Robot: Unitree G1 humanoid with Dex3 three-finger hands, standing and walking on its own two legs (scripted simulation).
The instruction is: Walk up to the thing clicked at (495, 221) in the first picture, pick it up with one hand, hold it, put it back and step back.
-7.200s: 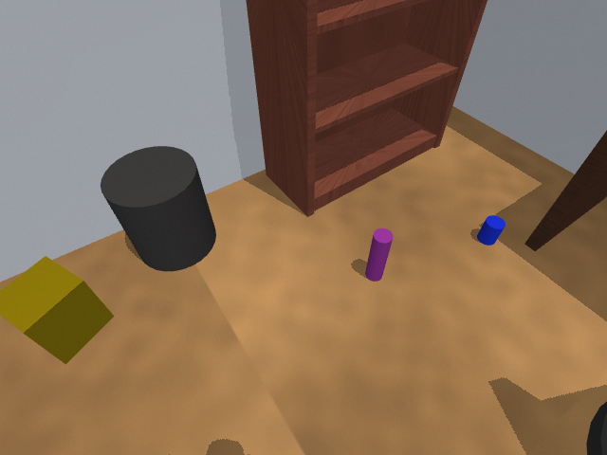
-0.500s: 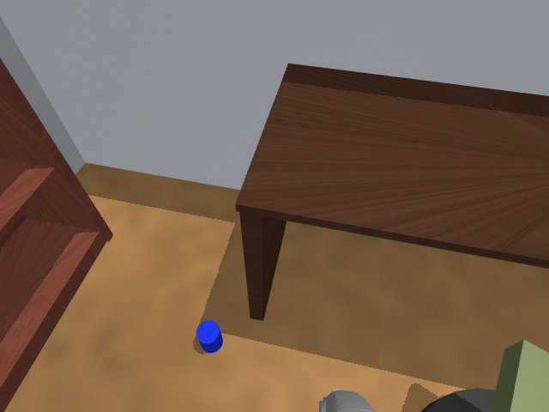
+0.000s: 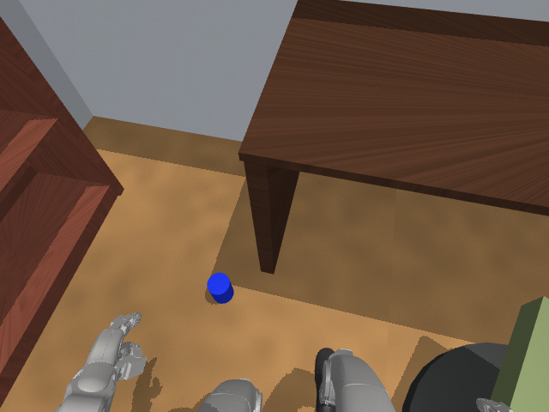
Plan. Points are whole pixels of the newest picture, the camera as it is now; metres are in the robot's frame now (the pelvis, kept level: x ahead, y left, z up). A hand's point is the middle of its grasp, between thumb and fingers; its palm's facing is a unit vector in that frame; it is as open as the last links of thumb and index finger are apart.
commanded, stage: walk up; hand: left
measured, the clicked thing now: (220, 288) +0.48 +0.23 -0.69
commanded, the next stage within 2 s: stand in 0.52 s
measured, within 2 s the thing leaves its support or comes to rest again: neither
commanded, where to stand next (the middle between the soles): +0.07 +0.00 m, yaw -7 degrees
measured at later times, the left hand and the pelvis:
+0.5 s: hand out of the picture +0.01 +0.26 -0.11, palm faces -0.14 -0.90 -0.42, open 7.4 cm; pelvis -0.05 -0.03 +0.02, yaw -7 degrees
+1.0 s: hand (169, 398) +0.13 +0.18 -0.11, palm faces -0.18 -0.94 -0.30, open 7.4 cm; pelvis -0.01 -0.03 +0.04, yaw -7 degrees
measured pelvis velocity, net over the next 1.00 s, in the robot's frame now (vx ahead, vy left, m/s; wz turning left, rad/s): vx -0.01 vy -0.03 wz -0.13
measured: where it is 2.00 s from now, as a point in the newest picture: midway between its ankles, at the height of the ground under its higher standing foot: outside the picture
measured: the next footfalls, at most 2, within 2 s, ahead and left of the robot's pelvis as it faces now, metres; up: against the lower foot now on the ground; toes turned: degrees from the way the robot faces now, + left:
left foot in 0.02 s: +0.06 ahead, +0.08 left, +0.00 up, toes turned -7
right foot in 0.48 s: -0.02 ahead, -0.15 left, +0.00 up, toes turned -8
